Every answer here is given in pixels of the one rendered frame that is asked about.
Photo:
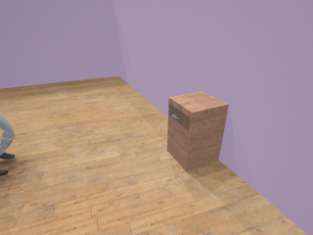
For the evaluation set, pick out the left robot shin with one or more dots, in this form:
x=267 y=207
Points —
x=5 y=143

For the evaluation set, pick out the left robot thigh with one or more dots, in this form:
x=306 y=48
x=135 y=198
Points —
x=8 y=129

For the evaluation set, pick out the cabinet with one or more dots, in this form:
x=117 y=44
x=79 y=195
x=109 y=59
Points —
x=201 y=145

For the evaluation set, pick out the handle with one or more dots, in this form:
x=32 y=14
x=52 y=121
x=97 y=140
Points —
x=174 y=117

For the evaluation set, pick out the drawer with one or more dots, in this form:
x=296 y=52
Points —
x=184 y=119

